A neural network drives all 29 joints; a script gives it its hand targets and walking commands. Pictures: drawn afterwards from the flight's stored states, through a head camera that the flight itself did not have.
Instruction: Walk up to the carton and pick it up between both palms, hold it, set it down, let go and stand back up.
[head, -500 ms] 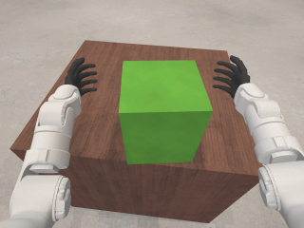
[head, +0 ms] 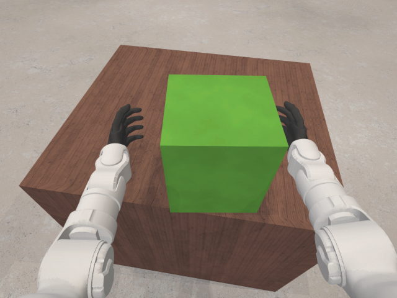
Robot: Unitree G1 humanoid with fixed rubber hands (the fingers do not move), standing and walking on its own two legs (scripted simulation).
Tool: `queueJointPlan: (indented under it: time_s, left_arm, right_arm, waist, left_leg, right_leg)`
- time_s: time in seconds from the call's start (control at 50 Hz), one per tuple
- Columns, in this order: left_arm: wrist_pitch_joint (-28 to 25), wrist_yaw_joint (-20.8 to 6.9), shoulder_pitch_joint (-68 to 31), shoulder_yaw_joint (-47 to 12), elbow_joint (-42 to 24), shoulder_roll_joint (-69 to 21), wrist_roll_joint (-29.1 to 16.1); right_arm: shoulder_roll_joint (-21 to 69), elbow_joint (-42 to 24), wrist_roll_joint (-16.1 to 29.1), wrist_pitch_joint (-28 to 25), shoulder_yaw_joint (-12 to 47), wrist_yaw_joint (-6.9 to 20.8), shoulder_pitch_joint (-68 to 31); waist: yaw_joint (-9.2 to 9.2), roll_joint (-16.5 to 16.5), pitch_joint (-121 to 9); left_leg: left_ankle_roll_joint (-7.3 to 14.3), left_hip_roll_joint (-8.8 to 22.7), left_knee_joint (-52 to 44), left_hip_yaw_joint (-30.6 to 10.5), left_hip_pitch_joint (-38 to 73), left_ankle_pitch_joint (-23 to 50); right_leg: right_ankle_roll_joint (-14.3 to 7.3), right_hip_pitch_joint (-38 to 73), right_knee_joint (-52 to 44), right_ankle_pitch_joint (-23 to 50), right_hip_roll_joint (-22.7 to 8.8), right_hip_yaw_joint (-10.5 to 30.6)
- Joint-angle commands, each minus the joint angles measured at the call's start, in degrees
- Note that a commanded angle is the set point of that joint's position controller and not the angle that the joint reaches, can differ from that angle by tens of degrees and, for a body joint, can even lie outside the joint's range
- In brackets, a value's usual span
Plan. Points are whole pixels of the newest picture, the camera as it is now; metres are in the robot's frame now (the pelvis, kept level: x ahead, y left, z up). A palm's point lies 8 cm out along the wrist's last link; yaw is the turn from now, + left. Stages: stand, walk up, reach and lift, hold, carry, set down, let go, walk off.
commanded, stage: reach and lift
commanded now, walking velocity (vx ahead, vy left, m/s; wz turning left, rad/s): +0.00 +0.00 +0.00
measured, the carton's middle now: (215, 147) +0.44 +0.03 +0.05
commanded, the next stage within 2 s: none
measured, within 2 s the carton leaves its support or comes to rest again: neither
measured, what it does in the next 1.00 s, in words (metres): stands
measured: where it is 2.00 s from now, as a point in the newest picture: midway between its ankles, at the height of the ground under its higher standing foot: outside the picture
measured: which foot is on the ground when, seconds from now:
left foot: down 0.00-1.00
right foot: down 0.00-1.00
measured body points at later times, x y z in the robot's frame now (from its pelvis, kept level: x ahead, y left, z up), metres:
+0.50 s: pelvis +0.00 +0.01 +0.00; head +0.04 +0.01 +0.45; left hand +0.41 +0.18 +0.09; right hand +0.46 -0.12 +0.09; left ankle +0.00 +0.14 -0.74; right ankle +0.01 -0.10 -0.74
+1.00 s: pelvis +0.01 +0.01 +0.01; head +0.03 +0.02 +0.45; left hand +0.40 +0.18 +0.09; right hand +0.43 -0.12 +0.10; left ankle +0.00 +0.14 -0.74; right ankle +0.01 -0.10 -0.74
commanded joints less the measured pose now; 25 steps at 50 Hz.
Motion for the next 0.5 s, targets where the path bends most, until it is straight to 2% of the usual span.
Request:
queueJointPlan:
  time_s: [0.0, 0.06, 0.18, 0.28, 0.38, 0.48]
  left_arm:
    - [-3.9, 0.6, -24.9, -1.4, -10.2, 5.3, -1.3]
    - [-3.3, 1.0, -24.9, -2.0, -10.3, 4.4, -1.8]
    - [-2.7, 1.7, -24.2, -1.4, -9.9, 3.0, -0.8]
    - [-3.5, 2.5, -24.7, -0.4, -8.3, -0.4, 0.6]
    - [-4.0, 3.1, -26.1, 2.7, -8.6, -3.7, 4.6]
    - [-2.9, 3.1, -25.9, 7.0, -12.1, -7.0, 10.3]
  right_arm:
    - [-9.2, -9.0, 1.4, -3.8, -0.7, -0.3, -25.4]
    - [-9.2, -8.4, 1.5, -3.6, -0.6, -0.2, -25.3]
    - [-8.2, -7.9, 2.1, -2.8, 0.2, 0.2, -25.3]
    - [-4.0, -8.5, 0.3, -1.6, -0.7, 0.2, -25.6]
    - [-0.4, -9.9, -4.2, -1.4, -4.0, -0.9, -26.2]
    - [3.7, -11.7, -6.8, -1.3, -5.1, -1.5, -26.0]
  waist:
    - [-1.00, 0.4, -34.0]
    - [-1.02, 0.7, -34.4]
    - [0.22, 0.2, -33.6]
    - [0.95, -0.8, -31.5]
    - [0.78, -1.4, -31.9]
    - [1.67, -1.5, -32.1]
  left_leg:
    - [-1.9, -3.3, 2.5, 4.4, 7.9, 22.4]
    - [-2.1, -3.0, 3.2, 4.0, 9.9, 23.1]
    - [-1.8, -2.8, 3.6, 3.7, 11.2, 23.5]
    - [-1.0, -2.8, 2.9, 3.7, 9.9, 21.3]
    - [-0.6, -3.0, 2.5, 4.1, 9.1, 21.0]
    - [-0.5, -3.3, 1.6, 5.1, 10.4, 22.7]
  right_leg:
    - [3.1, 16.5, 1.9, 18.2, 0.9, 0.6]
    - [2.8, 13.1, 1.1, 15.6, 1.2, 0.3]
    - [2.6, 10.9, 0.6, 12.9, 1.4, 0.3]
    - [2.6, 10.1, -0.1, 9.8, 0.8, 1.0]
    - [3.0, 12.3, 0.3, 11.3, 0.4, 1.4]
    - [3.4, 16.7, 0.8, 14.4, 0.8, 1.2]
